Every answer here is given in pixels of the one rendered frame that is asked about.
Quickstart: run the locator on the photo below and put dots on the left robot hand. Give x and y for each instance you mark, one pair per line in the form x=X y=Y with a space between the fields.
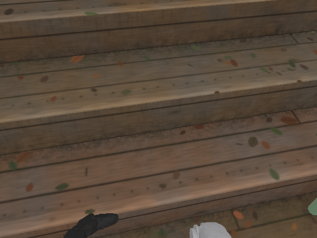
x=91 y=223

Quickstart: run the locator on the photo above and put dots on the right robot thigh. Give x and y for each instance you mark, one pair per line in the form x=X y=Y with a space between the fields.
x=208 y=230

